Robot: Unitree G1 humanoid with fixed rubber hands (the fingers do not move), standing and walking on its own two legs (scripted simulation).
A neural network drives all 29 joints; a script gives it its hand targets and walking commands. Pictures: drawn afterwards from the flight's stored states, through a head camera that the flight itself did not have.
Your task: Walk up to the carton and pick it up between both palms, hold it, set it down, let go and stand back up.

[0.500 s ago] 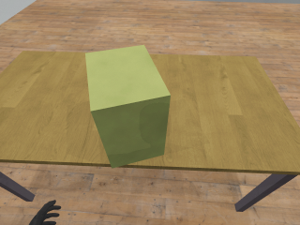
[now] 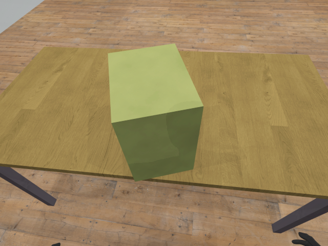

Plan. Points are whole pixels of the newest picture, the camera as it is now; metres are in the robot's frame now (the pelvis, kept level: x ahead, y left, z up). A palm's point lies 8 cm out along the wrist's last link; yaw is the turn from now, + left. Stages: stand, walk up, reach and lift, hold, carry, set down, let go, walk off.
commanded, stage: walk up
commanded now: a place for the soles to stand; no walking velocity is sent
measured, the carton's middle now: (153, 115) +0.47 +0.07 +0.03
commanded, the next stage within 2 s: none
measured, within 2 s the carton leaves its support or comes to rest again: neither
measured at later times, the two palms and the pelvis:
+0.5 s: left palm (22, 244) +0.15 +0.39 -0.09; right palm out of the picture +0.11 -0.22 -0.11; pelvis +0.04 +0.08 +0.00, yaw -4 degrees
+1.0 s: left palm out of the picture +0.13 +0.39 -0.10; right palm out of the picture +0.10 -0.22 -0.10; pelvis +0.03 +0.08 +0.01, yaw -5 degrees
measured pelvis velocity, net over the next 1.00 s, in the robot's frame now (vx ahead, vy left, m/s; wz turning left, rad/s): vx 0.03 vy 0.08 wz -0.09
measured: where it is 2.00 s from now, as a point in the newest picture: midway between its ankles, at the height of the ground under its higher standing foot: outside the picture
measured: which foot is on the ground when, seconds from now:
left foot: down 0.00-1.00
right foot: down 0.00-0.12, up 0.14-0.36, down 0.38-1.00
